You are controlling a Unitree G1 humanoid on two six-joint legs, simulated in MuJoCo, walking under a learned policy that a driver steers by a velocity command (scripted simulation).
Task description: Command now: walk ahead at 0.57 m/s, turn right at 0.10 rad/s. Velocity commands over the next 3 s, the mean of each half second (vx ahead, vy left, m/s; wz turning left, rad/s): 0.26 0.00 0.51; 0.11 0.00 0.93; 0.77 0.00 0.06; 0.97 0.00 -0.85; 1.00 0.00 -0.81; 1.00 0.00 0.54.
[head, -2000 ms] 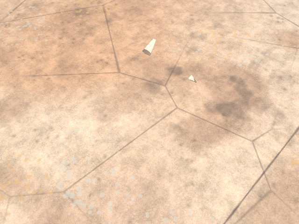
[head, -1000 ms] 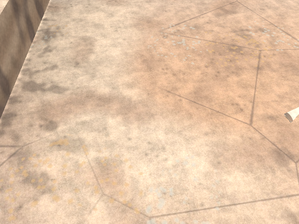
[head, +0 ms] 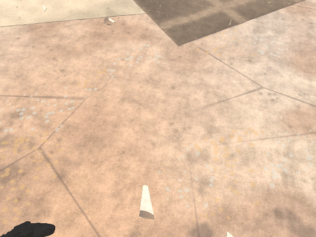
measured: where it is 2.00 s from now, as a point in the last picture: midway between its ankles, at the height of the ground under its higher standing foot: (32, 185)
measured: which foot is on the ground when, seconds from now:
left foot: down 0.00-0.14, up 0.16-0.58, down 0.60-1.00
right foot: up 0.00-0.12, down 0.14-0.60, up 0.62-0.98, down 1.00-1.00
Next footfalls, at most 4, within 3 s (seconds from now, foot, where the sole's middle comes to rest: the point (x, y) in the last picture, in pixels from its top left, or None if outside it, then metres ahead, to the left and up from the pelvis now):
0.14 right None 0.33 -0.10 -0.78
0.60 left None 0.31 0.17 -0.78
1.00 right None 0.45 0.00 -0.77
1.38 left None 0.33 0.32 -0.78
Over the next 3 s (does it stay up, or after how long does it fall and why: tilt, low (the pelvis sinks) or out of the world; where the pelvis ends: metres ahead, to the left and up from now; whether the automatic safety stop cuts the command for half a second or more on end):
stays up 1.67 0.61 -0.02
